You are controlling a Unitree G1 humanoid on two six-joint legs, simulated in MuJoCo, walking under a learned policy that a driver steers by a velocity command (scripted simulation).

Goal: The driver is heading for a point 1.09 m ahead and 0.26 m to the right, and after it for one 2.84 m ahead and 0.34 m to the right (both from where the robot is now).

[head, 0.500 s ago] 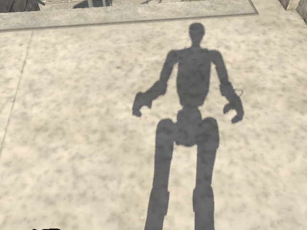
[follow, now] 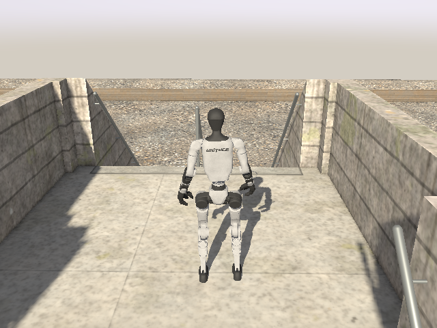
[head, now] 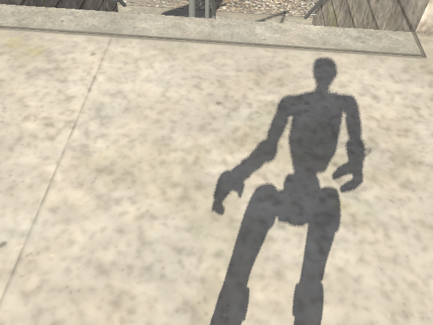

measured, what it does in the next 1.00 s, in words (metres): walks ahead, turning right: right foot, then left foot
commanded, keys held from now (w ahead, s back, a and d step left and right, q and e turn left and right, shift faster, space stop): e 0.12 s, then w+e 0.58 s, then w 0.04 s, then w+q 0.26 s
